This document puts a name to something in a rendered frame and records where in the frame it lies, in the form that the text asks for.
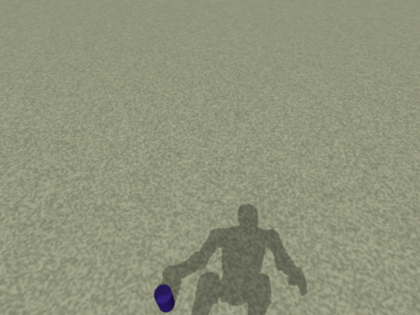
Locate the can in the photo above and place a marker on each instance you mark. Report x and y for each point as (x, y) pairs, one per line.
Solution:
(164, 298)

